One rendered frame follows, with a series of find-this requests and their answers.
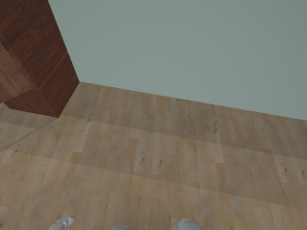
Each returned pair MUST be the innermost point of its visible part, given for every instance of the right robot thigh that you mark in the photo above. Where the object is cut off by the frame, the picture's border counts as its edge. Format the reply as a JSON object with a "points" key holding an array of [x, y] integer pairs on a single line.
{"points": [[188, 224]]}

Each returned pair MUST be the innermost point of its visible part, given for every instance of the cupboard door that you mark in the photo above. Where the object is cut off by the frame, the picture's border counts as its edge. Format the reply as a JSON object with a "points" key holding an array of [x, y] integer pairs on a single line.
{"points": [[12, 81]]}

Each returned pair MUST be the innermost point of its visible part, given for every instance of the robot left hand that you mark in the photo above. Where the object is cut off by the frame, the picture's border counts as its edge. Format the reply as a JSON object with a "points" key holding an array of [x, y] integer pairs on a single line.
{"points": [[63, 223]]}

